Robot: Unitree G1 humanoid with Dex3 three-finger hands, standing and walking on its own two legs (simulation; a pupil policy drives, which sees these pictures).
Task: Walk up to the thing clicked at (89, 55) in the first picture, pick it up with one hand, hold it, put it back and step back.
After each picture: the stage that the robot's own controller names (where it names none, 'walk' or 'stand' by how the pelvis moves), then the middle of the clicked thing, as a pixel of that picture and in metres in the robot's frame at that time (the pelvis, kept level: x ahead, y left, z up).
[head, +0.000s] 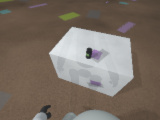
stand; (88, 53) +0.69 +0.04 -0.12
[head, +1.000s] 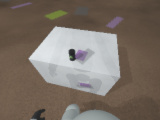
rise first; (72, 55) +0.58 +0.23 -0.09
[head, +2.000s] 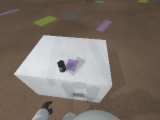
stand; (61, 66) +0.47 +0.28 -0.12
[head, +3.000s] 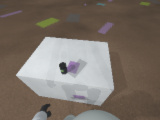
stand; (63, 68) +0.46 +0.27 -0.12
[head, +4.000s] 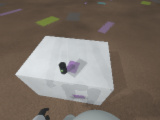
stand; (63, 68) +0.46 +0.27 -0.12
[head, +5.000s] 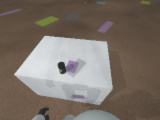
stand; (62, 68) +0.46 +0.28 -0.12
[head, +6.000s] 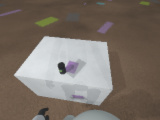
stand; (62, 68) +0.46 +0.28 -0.12
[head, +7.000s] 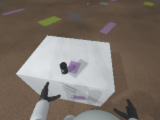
rise first; (63, 68) +0.46 +0.26 -0.12
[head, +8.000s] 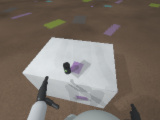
go down; (67, 68) +0.47 +0.26 -0.12
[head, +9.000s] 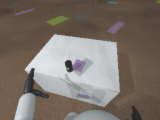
go down; (69, 66) +0.48 +0.25 -0.11
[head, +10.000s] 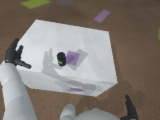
go down; (61, 59) +0.47 +0.23 -0.06
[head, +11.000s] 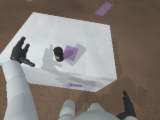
close in; (59, 54) +0.49 +0.23 -0.04
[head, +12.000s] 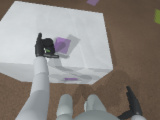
close; (49, 47) +0.51 +0.25 +0.00
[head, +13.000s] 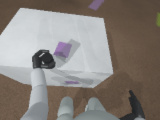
lift; (49, 61) +0.41 +0.25 -0.02
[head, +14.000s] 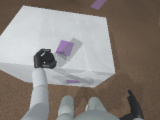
lift; (50, 61) +0.41 +0.25 -0.01
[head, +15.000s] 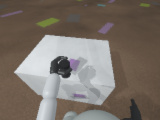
lift; (65, 69) +0.33 +0.18 +0.09
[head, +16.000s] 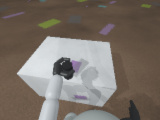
hold; (67, 70) +0.32 +0.16 +0.08
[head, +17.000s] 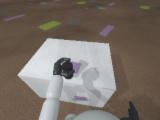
hold; (68, 70) +0.33 +0.16 +0.09
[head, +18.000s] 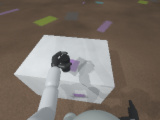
crouch; (65, 63) +0.38 +0.18 +0.07
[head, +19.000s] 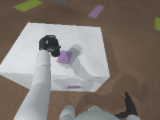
lower; (54, 48) +0.49 +0.22 +0.07
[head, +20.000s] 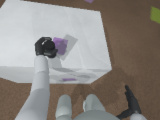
lower; (50, 50) +0.49 +0.22 -0.01
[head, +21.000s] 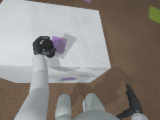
lower; (48, 49) +0.49 +0.22 +0.00
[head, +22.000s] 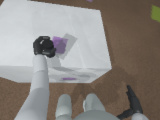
lower; (49, 49) +0.49 +0.23 +0.00
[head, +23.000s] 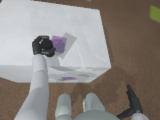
lower; (48, 48) +0.49 +0.23 +0.00
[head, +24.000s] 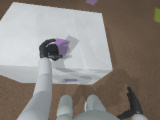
open; (53, 52) +0.47 +0.21 -0.01
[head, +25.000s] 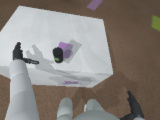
sink last; (58, 55) +0.46 +0.20 -0.03
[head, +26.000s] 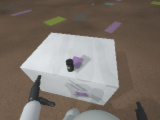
stand; (70, 65) +0.47 +0.22 -0.06
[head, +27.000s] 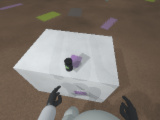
stand; (68, 64) +0.46 +0.20 -0.05
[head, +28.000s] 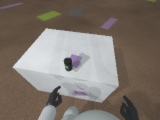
stand; (68, 64) +0.46 +0.21 -0.05
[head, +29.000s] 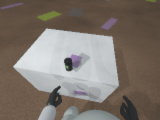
stand; (68, 64) +0.46 +0.20 -0.05
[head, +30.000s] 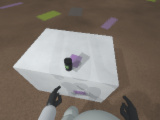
stand; (68, 64) +0.46 +0.20 -0.05
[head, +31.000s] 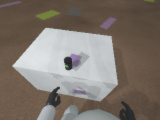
stand; (68, 63) +0.47 +0.20 -0.06
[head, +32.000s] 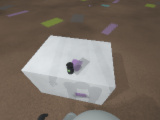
stand; (70, 68) +0.48 +0.21 -0.12
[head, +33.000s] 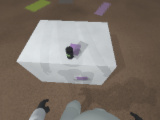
walk; (69, 53) +0.55 +0.21 -0.09
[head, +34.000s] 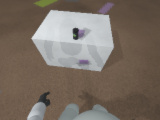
walk; (75, 34) +0.83 +0.21 -0.09
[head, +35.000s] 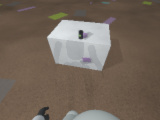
stand; (80, 34) +1.07 +0.21 -0.10
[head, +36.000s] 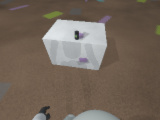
stand; (76, 35) +1.04 +0.24 -0.12
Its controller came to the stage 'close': yes
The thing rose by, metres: 0.22
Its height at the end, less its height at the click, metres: +0.00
